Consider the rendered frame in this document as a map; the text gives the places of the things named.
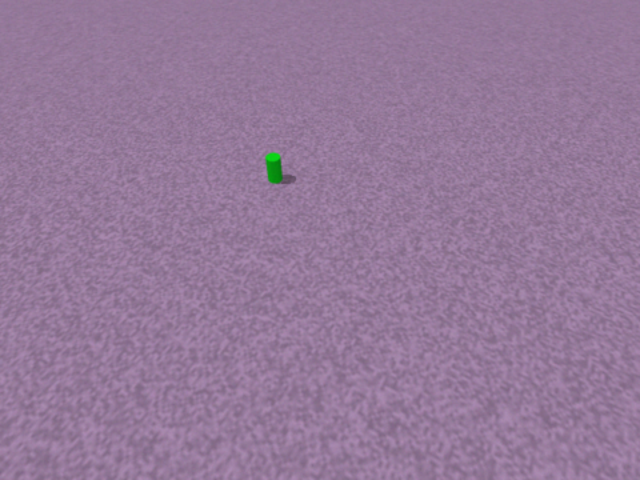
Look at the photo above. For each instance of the can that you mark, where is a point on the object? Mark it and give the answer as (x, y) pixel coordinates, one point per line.
(273, 162)

